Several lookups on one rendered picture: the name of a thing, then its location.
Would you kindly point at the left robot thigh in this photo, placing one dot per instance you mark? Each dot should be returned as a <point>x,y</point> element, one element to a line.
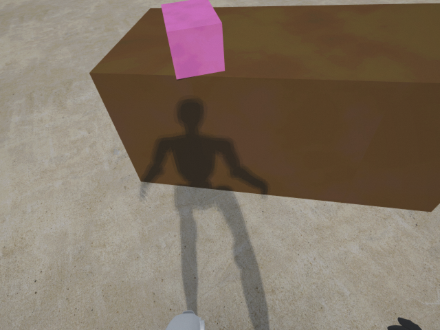
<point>186,321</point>

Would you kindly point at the carton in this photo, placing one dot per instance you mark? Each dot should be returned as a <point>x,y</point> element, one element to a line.
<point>195,37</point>

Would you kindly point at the pedestal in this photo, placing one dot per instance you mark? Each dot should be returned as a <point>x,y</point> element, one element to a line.
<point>334,103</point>

